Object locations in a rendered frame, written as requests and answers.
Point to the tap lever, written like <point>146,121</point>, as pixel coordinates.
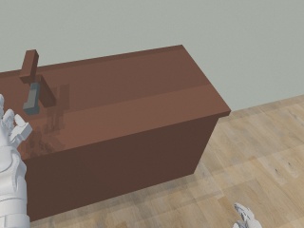
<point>31,107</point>

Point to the counter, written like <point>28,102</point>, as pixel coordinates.
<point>110,125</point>

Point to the left robot forearm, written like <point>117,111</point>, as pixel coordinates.
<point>13,190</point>

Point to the robot right hand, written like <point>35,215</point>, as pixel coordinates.
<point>247,216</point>

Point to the robot left hand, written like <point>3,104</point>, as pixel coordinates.
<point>10,135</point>

